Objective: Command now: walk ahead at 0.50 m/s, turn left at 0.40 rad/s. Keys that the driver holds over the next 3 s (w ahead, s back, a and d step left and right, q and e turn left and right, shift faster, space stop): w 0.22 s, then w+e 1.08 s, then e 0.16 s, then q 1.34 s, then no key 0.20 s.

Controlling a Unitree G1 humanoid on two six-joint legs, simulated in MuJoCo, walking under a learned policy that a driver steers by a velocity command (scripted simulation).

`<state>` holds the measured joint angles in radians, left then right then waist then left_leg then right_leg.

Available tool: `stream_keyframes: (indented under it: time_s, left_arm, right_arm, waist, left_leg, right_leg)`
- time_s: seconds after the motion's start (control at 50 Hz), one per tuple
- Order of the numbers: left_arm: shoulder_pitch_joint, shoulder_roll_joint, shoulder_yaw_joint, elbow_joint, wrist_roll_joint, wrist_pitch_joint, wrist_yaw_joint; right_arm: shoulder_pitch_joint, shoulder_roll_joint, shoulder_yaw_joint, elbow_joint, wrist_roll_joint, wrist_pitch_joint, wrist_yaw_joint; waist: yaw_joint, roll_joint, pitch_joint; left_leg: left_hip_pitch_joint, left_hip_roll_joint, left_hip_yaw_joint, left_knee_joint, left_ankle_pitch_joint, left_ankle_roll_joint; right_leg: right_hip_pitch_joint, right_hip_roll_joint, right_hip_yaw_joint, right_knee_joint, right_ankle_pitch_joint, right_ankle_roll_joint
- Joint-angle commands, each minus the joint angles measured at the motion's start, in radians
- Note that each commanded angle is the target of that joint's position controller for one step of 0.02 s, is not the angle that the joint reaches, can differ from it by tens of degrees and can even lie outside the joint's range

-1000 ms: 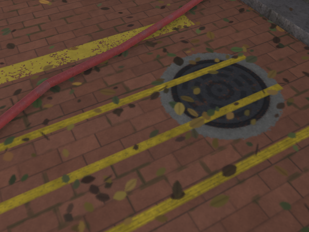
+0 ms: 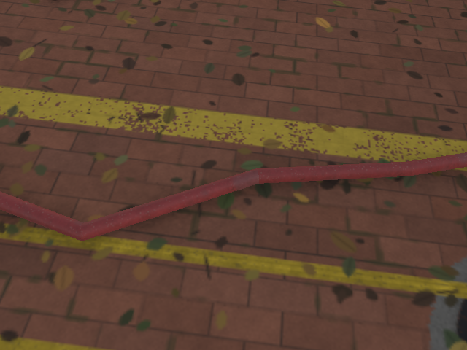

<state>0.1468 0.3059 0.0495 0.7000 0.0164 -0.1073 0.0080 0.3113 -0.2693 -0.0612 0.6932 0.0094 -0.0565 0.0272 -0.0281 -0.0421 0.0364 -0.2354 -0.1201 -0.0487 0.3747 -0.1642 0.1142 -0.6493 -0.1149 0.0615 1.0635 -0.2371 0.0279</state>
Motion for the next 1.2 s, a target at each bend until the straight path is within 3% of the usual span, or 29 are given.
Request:
stream_keyframes:
  time_s: [0.02, 0.12, 0.22, 0.26, 0.28, 0.3, 0.32, 0.34, 0.36, 0.38, 0.4, 0.42, 0.44, 0.46, 0.52, 0.62, 0.72, 0.78, 0.8, 0.82, 0.84, 0.86, 0.88, 0.9, 0.92, 0.96, 1.02, 1.14, 1.2]
  left_arm:
    - [0.007, 0.053, 0.014, -0.052, 0.007, 0.004, 0.006]
    - [-0.163, 0.03, 0.003, -0.087, -0.014, -0.008, -0.023]
    - [-0.244, 0.045, 0.006, -0.124, -0.017, -0.024, -0.057]
    - [-0.21, 0.053, 0.009, -0.118, -0.021, -0.025, -0.065]
    - [-0.176, 0.061, 0.013, -0.114, -0.023, -0.022, -0.059]
    - [-0.088, 0.079, 0.025, -0.094, -0.023, -0.02, -0.052]
    - [0.063, 0.116, 0.04, -0.058, -0.02, -0.018, -0.047]
    - [0.236, 0.188, 0.055, -0.033, -0.008, -0.013, -0.042]
    - [0.295, 0.214, 0.065, -0.002, -0.02, -0.004, -0.048]
    - [0.288, 0.135, 0.047, -0.005, -0.043, 0.005, -0.044]
    - [0.204, 0.109, 0.039, -0.025, -0.038, 0.016, -0.036]
    - [0.155, 0.105, 0.035, -0.042, -0.025, 0.022, -0.032]
    - [0.131, 0.1, 0.032, -0.049, -0.021, 0.025, -0.031]
    - [0.115, 0.092, 0.029, -0.059, -0.014, 0.021, -0.032]
    - [0.111, 0.1, 0.033, -0.056, -0.027, 0.018, -0.027]
    - [0.18, 0.141, 0.049, -0.029, -0.04, 0.033, -0.004]
    - [0.243, 0.138, 0.051, -0.011, -0.049, 0.053, 0.004]
    - [0.212, 0.119, 0.048, -0.023, -0.044, 0.064, 0.007]
    - [0.199, 0.077, 0.034, -0.035, -0.038, 0.061, 0.005]
    - [0.217, 0.004, 0.01, -0.055, -0.018, 0.057, 0.004]
    - [0.33, 0.001, 0.003, -0.092, -0.052, 0.048, 0.004]
    - [0.31, 0.101, 0.025, -0.057, -0.062, 0.051, 0.009]
    - [0.22, 0.132, 0.036, -0.065, -0.053, 0.058, 0.007]
    - [0.188, 0.115, 0.036, -0.067, -0.044, 0.064, 0.006]
    - [0.162, 0.105, 0.04, -0.077, -0.036, 0.066, 0.002]
    - [0.159, 0.07, 0.036, -0.086, -0.045, 0.074, -0.011]
    - [0.114, 0.042, 0.03, -0.11, -0.039, 0.083, -0.015]
    - [-0.04, 0.017, 0.015, -0.15, -0.038, 0.069, -0.042]
    - [-0.123, 0.011, 0.01, -0.186, -0.041, 0.067, -0.061]
  right_arm:
    - [-0.013, -0.131, -0.03, -0.04, 0.003, -0.026, -0.018]
    - [0.063, -0.15, -0.025, 0.011, 0.006, -0.023, -0.033]
    - [0.12, -0.159, -0.028, 0.053, 0.008, -0.015, -0.037]
    - [0.109, -0.169, -0.032, 0.06, 0.006, -0.005, -0.04]
    - [0.116, -0.169, -0.03, 0.073, 0.006, -0.002, -0.041]
    - [0.097, -0.172, -0.029, 0.071, 0.002, 0.001, -0.042]
    - [0.065, -0.167, -0.023, 0.059, -0.007, 0.001, -0.042]
    - [0.082, -0.128, -0.007, 0.033, -0.029, -0.007, -0.043]
    - [0.198, -0.049, 0.018, 0.046, -0.021, -0.026, -0.031]
    - [0.13, -0.128, 0.007, 0.034, -0.008, -0.046, -0.021]
    - [0.006, -0.158, -0.002, -0.003, 0.014, -0.059, -0.014]
    - [-0.063, -0.144, 0.003, -0.021, 0.004, -0.069, -0.015]
    - [-0.08, -0.132, 0.0, -0.031, -0.014, -0.073, -0.017]
    - [-0.059, -0.129, -0.003, -0.033, -0.024, -0.07, -0.018]
    - [-0.041, -0.094, 0.002, -0.035, -0.029, -0.05, -0.029]
    - [-0.236, -0.057, 0.019, -0.077, -0.023, -0.05, -0.029]
    - [-0.335, -0.098, 0.003, -0.106, -0.003, -0.068, -0.013]
    - [-0.235, -0.134, -0.022, -0.084, 0.0, -0.079, -0.017]
    - [-0.135, -0.165, -0.036, -0.071, -0.011, -0.082, -0.025]
    - [0.027, -0.229, -0.053, -0.053, -0.02, -0.079, -0.035]
    - [0.074, -0.278, -0.066, -0.017, -0.022, -0.062, -0.025]
    - [0.031, -0.183, -0.048, -0.038, -0.01, -0.06, -0.021]
    - [0.002, -0.133, -0.034, -0.042, -0.008, -0.056, -0.023]
    - [-0.043, -0.116, -0.025, -0.044, -0.014, -0.054, -0.021]
    - [-0.073, -0.095, -0.019, -0.036, -0.016, -0.052, -0.02]
    - [-0.086, -0.09, -0.018, -0.021, -0.021, -0.056, -0.021]
    - [-0.073, -0.121, -0.029, 0.011, -0.018, -0.065, -0.023]
    - [-0.048, -0.169, -0.037, 0.06, -0.012, -0.049, -0.033]
    - [-0.006, -0.197, -0.044, 0.088, 0.0, -0.036, -0.034]
  waist:
    - [0.024, 0.088, -0.064]
    - [-0.052, 0.113, -0.017]
    - [-0.083, 0.113, 0.022]
    - [-0.063, 0.132, 0.009]
    - [-0.044, 0.143, -0.022]
    - [0.011, 0.151, -0.082]
    - [0.09, 0.142, -0.187]
    - [0.134, 0.012, -0.341]
    - [0.091, -0.258, -0.432]
    - [0.118, -0.172, -0.368]
    - [0.119, -0.079, -0.199]
    - [0.1, 0.024, -0.112]
    - [0.068, 0.068, -0.067]
    - [0.036, 0.044, -0.073]
    - [0.008, -0.02, -0.074]
    - [0.07, -0.034, -0.043]
    - [0.093, -0.055, -0.052]
    - [0.023, -0.083, -0.076]
    - [-0.028, -0.062, -0.148]
    - [-0.076, 0.095, -0.284]
    - [-0.014, 0.419, -0.341]
    - [-0.033, 0.262, -0.231]
    - [-0.049, 0.173, -0.134]
    - [-0.027, 0.111, -0.086]
    - [-0.011, 0.121, -0.049]
    - [0.01, 0.164, -0.03]
    - [0.013, 0.135, -0.018]
    - [-0.035, 0.109, 0.009]
    - [-0.059, 0.103, 0.039]
  left_leg:
    - [0.052, 0.247, -0.197, -0.162, 0.366, 0.161]
    - [0.078, 0.231, -0.165, -0.161, 0.226, 0.094]
    - [0.267, 0.316, -0.242, -0.087, 0.265, 0.109]
    - [0.328, 0.336, -0.228, -0.046, 0.384, 0.09]
    - [0.327, 0.322, -0.198, 0.001, 0.568, 0.069]
    - [0.319, 0.293, -0.16, 0.101, 0.78, 0.049]
    - [0.251, 0.252, -0.112, 0.272, 0.856, 0.02]
    - [0.011, 0.179, -0.075, 0.579, 0.568, -0.022]
    - [-0.351, 0.017, -0.034, 0.905, -0.292, -0.099]
    - [-0.483, 0.067, -0.109, 0.987, -0.367, -0.094]
    - [-0.543, 0.113, -0.089, 0.969, -0.276, -0.095]
    - [-0.527, 0.144, -0.064, 0.913, -0.214, -0.097]
    - [-0.496, 0.167, -0.054, 0.842, -0.176, -0.107]
    - [-0.438, 0.189, -0.056, 0.783, -0.148, -0.106]
    - [-0.381, 0.191, -0.024, 0.641, -0.137, -0.145]
    - [-0.293, 0.146, -0.013, 0.299, 0.16, -0.176]
    - [-0.201, 0.104, -0.044, 0.135, 0.171, -0.161]
    - [-0.036, 0.113, -0.034, 0.046, 0.1, -0.109]
    - [0.138, 0.187, -0.08, 0.046, 0.079, -0.067]
    - [0.39, 0.384, -0.272, 0.049, 0.052, -0.001]
    - [0.57, 0.558, -0.706, -0.039, -0.201, 0.141]
    - [0.488, 0.532, -0.692, -0.077, -0.338, 0.12]
    - [0.39, 0.486, -0.527, -0.078, -0.276, 0.08]
    - [0.289, 0.438, -0.41, -0.099, -0.149, 0.062]
    - [0.225, 0.403, -0.332, -0.121, -0.066, 0.058]
    - [0.143, 0.364, -0.211, -0.168, 0.026, 0.053]
    - [0.133, 0.373, -0.109, -0.201, 0.158, 0.077]
    - [0.183, 0.358, 0.082, -0.204, 0.26, 0.048]
    - [0.235, 0.383, 0.126, -0.192, 0.276, 0.033]
  right_leg:
    - [-0.038, -0.005, -0.013, -0.119, 0.159, 0.023]
    - [0.017, 0.045, -0.039, -0.428, 0.412, 0.0]
    - [-0.051, 0.069, -0.036, -0.562, 0.308, -0.051]
    - [-0.023, 0.083, -0.058, -0.578, 0.219, -0.081]
    - [0.068, 0.114, -0.085, -0.574, 0.18, -0.106]
    - [0.204, 0.154, -0.118, -0.586, 0.18, -0.136]
    - [0.429, 0.132, -0.092, -0.575, 0.254, -0.181]
    - [0.771, -0.052, 0.152, -0.528, 0.386, -0.283]
    - [1.059, -0.241, 0.593, -0.64, 0.19, -0.432]
    - [1.039, -0.228, 0.684, -0.729, -0.026, -0.393]
    - [0.889, -0.197, 0.554, -0.762, -0.033, -0.348]
    - [0.746, -0.155, 0.462, -0.785, 0.062, -0.328]
    - [0.647, -0.12, 0.407, -0.805, 0.16, -0.321]
    - [0.59, -0.083, 0.36, -0.824, 0.232, -0.31]
    - [0.482, -0.044, 0.278, -0.857, 0.31, -0.322]
    - [0.374, 0.015, 0.205, -0.849, 0.245, -0.265]
    - [0.443, -0.011, 0.315, -0.762, 0.122, -0.23]
    - [0.455, 0.007, 0.362, -0.65, 0.113, -0.187]
    - [0.397, 0.051, 0.318, -0.512, 0.109, -0.154]
    - [0.252, 0.136, 0.199, -0.205, -0.122, -0.11]
    - [-0.066, 0.198, 0.099, 0.049, -0.38, -0.077]
    - [-0.157, 0.124, 0.123, 0.17, -0.316, -0.058]
    - [-0.171, 0.098, 0.104, 0.2, -0.224, -0.051]
    - [-0.134, 0.068, 0.086, 0.183, -0.153, -0.039]
    - [-0.12, 0.044, 0.08, 0.144, -0.109, -0.033]
    - [-0.066, 0.017, 0.052, 0.121, -0.061, -0.027]
    - [-0.1, 0.006, 0.047, 0.064, 0.01, -0.009]
    - [-0.073, 0.013, -0.015, -0.24, 0.251, -0.018]
    - [-0.051, 0.025, -0.06, -0.349, 0.239, -0.044]
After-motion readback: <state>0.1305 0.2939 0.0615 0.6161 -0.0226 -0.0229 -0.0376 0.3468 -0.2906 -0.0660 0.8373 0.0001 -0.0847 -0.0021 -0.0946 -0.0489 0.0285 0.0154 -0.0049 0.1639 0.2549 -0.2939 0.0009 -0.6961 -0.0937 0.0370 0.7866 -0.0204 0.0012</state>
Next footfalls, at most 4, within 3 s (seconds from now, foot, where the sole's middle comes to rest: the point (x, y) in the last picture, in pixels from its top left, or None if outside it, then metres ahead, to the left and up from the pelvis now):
0.32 right None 0.37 -0.13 -0.78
0.80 left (202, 294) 0.62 0.07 -0.78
1.34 right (314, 246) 0.79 -0.29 -0.78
1.66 left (270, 179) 1.02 -0.16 -0.73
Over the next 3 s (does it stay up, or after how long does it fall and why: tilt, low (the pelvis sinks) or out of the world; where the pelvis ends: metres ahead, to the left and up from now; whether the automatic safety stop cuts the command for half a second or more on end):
stays up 0.81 -0.10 0.00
